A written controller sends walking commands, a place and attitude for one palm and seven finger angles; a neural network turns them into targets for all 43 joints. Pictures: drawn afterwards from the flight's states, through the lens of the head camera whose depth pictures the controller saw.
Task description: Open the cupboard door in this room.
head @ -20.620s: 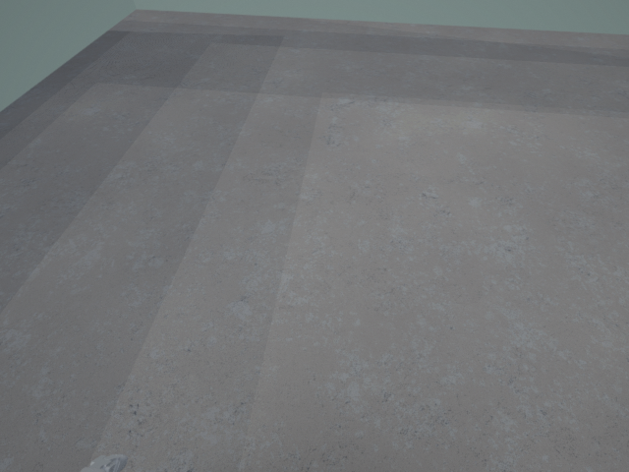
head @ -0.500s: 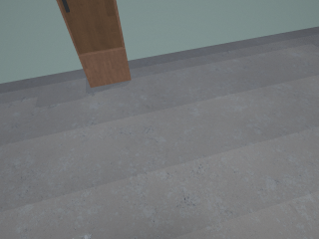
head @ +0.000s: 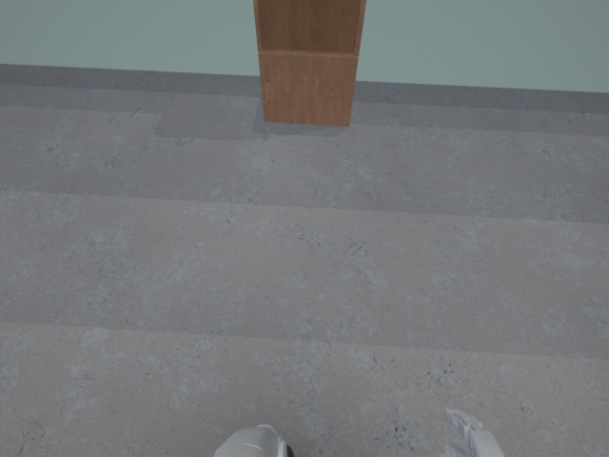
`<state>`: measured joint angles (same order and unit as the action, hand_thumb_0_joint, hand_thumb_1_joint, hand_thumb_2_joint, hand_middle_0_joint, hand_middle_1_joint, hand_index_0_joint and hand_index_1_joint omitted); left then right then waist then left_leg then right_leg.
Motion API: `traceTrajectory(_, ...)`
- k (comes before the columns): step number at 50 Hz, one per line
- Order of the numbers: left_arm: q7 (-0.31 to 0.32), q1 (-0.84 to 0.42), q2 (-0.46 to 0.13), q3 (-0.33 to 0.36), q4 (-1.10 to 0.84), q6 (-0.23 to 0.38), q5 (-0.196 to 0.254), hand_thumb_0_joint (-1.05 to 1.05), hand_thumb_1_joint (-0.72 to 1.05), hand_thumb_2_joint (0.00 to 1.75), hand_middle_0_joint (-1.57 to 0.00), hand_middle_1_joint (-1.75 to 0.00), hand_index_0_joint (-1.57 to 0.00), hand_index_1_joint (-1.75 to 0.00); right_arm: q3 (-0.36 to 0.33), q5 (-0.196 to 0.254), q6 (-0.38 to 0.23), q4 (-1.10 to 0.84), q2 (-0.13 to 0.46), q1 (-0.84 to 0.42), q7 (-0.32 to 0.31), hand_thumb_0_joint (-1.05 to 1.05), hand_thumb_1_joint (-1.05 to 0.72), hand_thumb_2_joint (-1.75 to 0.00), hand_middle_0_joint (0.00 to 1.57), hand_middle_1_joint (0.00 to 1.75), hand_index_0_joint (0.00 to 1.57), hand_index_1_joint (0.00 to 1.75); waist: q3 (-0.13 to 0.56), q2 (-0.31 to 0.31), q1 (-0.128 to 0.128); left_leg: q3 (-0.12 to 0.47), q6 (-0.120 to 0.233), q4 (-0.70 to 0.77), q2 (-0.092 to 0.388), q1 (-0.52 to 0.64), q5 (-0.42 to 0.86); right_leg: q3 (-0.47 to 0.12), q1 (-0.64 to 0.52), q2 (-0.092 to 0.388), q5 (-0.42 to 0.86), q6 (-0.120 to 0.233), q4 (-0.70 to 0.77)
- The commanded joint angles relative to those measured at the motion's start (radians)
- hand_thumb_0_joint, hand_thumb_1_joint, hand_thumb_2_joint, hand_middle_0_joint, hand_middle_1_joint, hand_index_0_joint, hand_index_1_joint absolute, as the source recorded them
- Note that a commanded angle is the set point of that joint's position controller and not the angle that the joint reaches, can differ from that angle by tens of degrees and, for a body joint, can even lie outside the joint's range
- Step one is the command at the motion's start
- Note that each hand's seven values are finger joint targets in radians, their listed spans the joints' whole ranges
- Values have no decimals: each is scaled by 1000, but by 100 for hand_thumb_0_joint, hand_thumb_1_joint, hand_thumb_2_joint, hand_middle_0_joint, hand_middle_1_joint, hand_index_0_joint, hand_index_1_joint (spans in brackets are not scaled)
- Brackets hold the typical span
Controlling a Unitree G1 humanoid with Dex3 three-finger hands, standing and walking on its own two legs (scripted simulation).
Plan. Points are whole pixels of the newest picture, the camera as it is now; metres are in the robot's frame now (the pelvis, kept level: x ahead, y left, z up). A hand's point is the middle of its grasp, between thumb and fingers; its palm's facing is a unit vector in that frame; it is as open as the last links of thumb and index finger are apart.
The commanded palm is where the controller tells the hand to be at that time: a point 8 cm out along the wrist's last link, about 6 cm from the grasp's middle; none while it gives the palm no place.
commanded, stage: turn or walk to find it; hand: left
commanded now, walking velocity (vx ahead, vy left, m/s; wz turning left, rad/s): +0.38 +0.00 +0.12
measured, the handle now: out of the picture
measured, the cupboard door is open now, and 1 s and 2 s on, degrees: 0 0 0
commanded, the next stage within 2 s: stand and wait in 0.70 s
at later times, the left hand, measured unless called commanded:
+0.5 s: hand (249, 294) +0.37 +0.15 -0.13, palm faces +0.00 -0.98 -0.22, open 7.3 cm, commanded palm none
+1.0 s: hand (231, 332) +0.31 +0.17 -0.17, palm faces +0.23 -0.96 -0.15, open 7.3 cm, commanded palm none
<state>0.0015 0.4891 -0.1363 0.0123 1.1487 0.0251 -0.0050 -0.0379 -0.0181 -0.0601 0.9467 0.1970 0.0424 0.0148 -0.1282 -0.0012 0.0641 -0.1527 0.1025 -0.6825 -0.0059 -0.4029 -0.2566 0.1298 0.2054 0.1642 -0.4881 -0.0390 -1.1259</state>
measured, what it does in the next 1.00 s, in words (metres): walks ahead: right foot, then left foot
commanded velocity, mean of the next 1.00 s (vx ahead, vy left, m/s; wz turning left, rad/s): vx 0.26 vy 0.00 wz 0.09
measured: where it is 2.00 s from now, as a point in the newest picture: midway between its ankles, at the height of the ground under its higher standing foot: (318, 356)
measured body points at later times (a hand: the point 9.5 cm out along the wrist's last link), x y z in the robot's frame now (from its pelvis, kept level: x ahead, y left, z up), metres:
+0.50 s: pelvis +0.22 -0.04 +0.01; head +0.25 -0.05 +0.45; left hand +0.37 +0.20 -0.11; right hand +0.13 -0.26 -0.15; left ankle +0.07 +0.07 -0.70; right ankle +0.32 -0.14 -0.72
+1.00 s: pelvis +0.40 +0.02 +0.01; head +0.42 +0.05 +0.46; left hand +0.30 +0.22 -0.15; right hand +0.56 -0.19 -0.11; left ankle +0.46 +0.12 -0.71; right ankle +0.33 -0.13 -0.67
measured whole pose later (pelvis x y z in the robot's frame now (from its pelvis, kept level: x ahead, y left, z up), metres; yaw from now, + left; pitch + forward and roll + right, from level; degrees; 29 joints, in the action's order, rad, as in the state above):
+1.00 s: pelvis +0.40 +0.02 +0.01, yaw +7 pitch -2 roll -2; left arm 0.02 0.36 -0.16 0.02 1.17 0.01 -0.01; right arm -0.03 -0.02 -0.06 1.02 0.17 0.07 -0.01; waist -0.09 -0.03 0.06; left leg -0.15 0.06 -0.59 0.06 -0.34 -0.22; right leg 0.12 0.23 0.09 -0.57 -0.04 -0.90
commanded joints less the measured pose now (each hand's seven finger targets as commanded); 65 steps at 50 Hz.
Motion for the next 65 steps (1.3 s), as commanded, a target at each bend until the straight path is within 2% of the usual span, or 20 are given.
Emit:
traceTrajectory(1, -3, -133, -94, 31, -124, 31, -22, 0, 90, 90, -20, -30, -20, -30, -35, 3, -10, 43, 142, 241, -26, 0, -90, -90, 20, 30, 20, 30, 89, 31, -99, 375, 96, 414, 337, 258, 214, -102, 385, 40, 96, 4, -174)
traceTrajectory(5, -11, -47, -70, 36, -104, -11, -29, 0, 90, 90, -20, -30, -20, -30, -25, 8, -23, 43, 95, 188, -20, 0, -90, -90, 20, 30, 20, 30, 42, 124, -20, 216, 54, 508, 219, 81, 84, -72, 305, 24, 254, -17, -58)
traceTrajectory(14, -32, -394, -107, 49, -249, -5, -22, 0, 90, 90, -20, -30, -20, -30, -44, 3, -34, 76, 111, 342, -32, 0, -90, -90, 20, 30, 20, 30, -2, 51, -93, 258, 95, 511, 257, 343, 249, -81, 495, 13, 355, -30, 258)
traceTrajectory(19, -34, -492, -101, 41, -291, 15, -18, 0, 90, 90, -20, -30, -20, -30, -43, -9, -25, 113, 119, 404, -36, 0, -90, -90, 20, 30, 20, 30, 16, 84, -119, 256, 75, 403, 259, 426, 472, -28, 373, -51, 274, 12, 476)
traceTrajectory(21, -32, -383, -121, 49, -261, 24, -18, 0, 90, 90, -20, -30, -20, -30, -40, -6, -21, 120, 128, 393, -38, 0, -90, -90, 20, 30, 20, 30, 67, 56, -57, 229, 45, 270, 227, 376, 635, 5, 154, -98, 290, 35, 577)
traceTrajectory(22, -28, -224, -154, 57, -209, 35, -21, 0, 90, 90, -20, -30, -20, -30, -40, 0, -21, 123, 131, 379, -36, 0, -90, -90, 20, 30, 20, 30, 147, 20, 16, 203, 11, 94, 183, 311, 647, 9, -74, -112, 352, 45, 641)
traceTrajectory(23, -17, -35, -237, 76, -152, 48, -30, 0, 90, 90, -20, -30, -20, -30, -37, 11, -26, 115, 107, 373, -27, 0, -90, -90, 20, 30, 20, 30, 278, -98, 88, 146, -29, -180, 107, 122, 433, -154, -362, 52, 392, 95, 661)
traceTrajectory(24, -2, 76, -333, 98, -114, 49, -25, 0, 90, 90, -20, -30, -20, -30, -25, 17, -28, 81, 45, 408, -22, 0, -90, -90, 20, 30, 20, 30, 360, -313, 81, 104, -70, -475, -46, -158, -247, -530, -561, 331, 586, 189, 728)
traceTrajectory(25, -1, 11, -334, 101, -121, 48, -9, 0, 90, 90, -20, -30, -20, -30, -29, 17, -17, 85, 78, 377, -24, 0, -90, -90, 20, 30, 20, 30, 350, -237, 67, 199, -57, -616, 13, -175, -280, -562, -446, 360, 435, 227, 796)
traceTrajectory(27, 2, -157, -236, 78, -158, 47, -9, 0, 90, 90, -20, -30, -20, -30, -33, 6, -4, 73, 45, 270, -12, 0, -90, -90, 20, 30, 20, 30, 128, -85, 17, 209, -60, -671, 97, -251, -117, -435, -185, 288, 179, 194, 866)
traceTrajectory(31, 8, -226, -138, 51, -148, 55, -19, 0, 90, 90, -20, -30, -20, -30, -30, -10, 37, 107, -3, 334, 1, 0, -90, -90, 20, 30, 20, 30, 71, -123, -73, 153, -108, -503, 138, -138, -9, -160, 48, 171, 215, 133, 935)
traceTrajectory(40, 8, -126, -164, 45, -71, 58, -20, 0, 90, 90, -20, -30, -20, -30, -12, -4, 24, 44, -27, 130, 17, 0, -90, -90, 20, 30, 20, 30, 37, -128, -38, 40, -131, -7, 104, -53, 64, -45, -50, 123, 572, 148, 867)
traceTrajectory(44, 17, -119, -162, 40, -50, 36, -9, 0, 90, 90, -20, -30, -20, -30, -15, -5, 4, 91, 53, 250, 0, 0, -90, -90, 20, 30, 20, 30, 150, -43, -99, 43, -118, 227, 82, 290, 275, 15, -31, 57, 631, 80, 602)
traceTrajectory(45, 18, -74, -121, 31, -55, 31, -5, 0, 90, 90, -20, -30, -20, -30, -29, -11, -3, 108, 133, 334, -11, 0, -90, -90, 20, 30, 20, 30, 241, 121, -122, 187, -66, 221, 236, 499, 558, 53, 109, -17, 400, 32, 426)
traceTrajectory(46, 19, -31, -86, 20, -55, 28, 1, 0, 90, 90, -20, -30, -20, -30, -42, -4, 5, 122, 206, 389, -19, 0, -90, -90, 20, 30, 20, 30, 308, 281, -130, 355, 43, 240, 418, 599, 816, 58, 222, -104, -138, 5, 213)
traceTrajectory(47, 32, -42, -87, 13, -54, 12, 0, 0, 90, 90, -20, -30, -20, -30, -33, 4, 12, 130, 211, 366, -36, 0, -90, -90, 20, 30, 20, 30, 354, 347, -127, 383, 66, 291, 446, 567, 775, -42, 228, -95, -201, 1, 103)
traceTrajectory(50, 19, -139, -81, 15, -41, 5, -7, 0, 90, 90, -20, -30, -20, -30, -9, 2, 16, 93, 112, 197, -42, 0, -90, -90, 20, 30, 20, 30, 154, 149, -84, 260, 61, 342, 354, 288, 605, -81, 215, -36, -57, 0, 97)
traceTrajectory(61, 28, -73, -47, 6, -23, -26, -18, 0, 90, 90, -20, -30, -20, -30, -15, 5, 34, 104, 52, 128, -40, 0, -90, -90, 20, 30, 20, 30, 76, 72, -17, 175, -8, 384, 240, 64, 6, -46, -47, -57, 263, -12, 617)
traceTrajectory(64, 29, -139, -121, 0, -50, -12, -18, 0, 90, 90, -20, -30, -20, -30, -1, 14, 46, 111, 7, 174, -26, 0, -90, -90, 20, 30, 20, 30, 12, -17, -58, 134, -94, 337, 120, 100, -99, -164, 45, 29, 206, 37, 813)
traceTrajectory(65, 26, -168, -138, 6, -52, -2, -16, 0, 90, 90, -20, -30, -20, -30, 1, 6, 54, 118, 1, 183, -28, 0, -90, -90, 20, 30, 20, 30, -8, -197, -70, 96, -110, 294, 88, 154, -52, -210, 132, 36, 159, 57, 853)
